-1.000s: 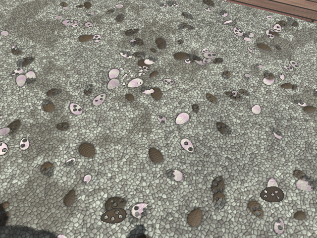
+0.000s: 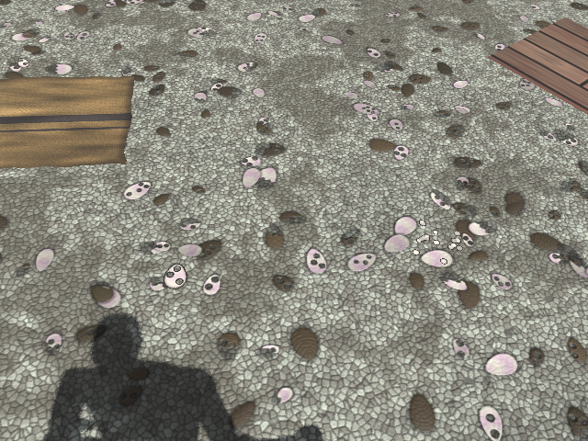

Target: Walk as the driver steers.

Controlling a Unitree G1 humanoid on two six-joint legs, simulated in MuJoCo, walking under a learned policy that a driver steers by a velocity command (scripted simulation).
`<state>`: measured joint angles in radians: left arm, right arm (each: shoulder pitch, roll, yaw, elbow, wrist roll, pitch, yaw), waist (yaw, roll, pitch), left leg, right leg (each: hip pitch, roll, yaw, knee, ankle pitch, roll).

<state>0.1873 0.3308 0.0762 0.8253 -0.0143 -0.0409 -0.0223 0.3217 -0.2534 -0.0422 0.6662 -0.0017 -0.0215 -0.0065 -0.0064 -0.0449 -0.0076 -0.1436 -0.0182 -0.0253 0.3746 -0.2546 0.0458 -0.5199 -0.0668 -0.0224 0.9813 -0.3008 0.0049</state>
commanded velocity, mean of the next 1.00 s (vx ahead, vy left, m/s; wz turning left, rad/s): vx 0.23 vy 0.00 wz -0.40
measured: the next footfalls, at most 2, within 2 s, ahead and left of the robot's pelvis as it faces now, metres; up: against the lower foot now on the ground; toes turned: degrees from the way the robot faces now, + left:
right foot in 0.34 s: +0.30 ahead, -0.16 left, +0.00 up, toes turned -9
left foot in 0.82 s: +0.50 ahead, -0.01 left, +0.00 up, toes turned -29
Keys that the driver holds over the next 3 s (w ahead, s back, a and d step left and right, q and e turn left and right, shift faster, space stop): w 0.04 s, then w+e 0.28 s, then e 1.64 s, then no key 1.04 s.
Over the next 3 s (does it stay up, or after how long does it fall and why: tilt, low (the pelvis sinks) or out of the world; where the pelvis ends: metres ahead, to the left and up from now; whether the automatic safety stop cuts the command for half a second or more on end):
stays up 0.34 -0.12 -0.01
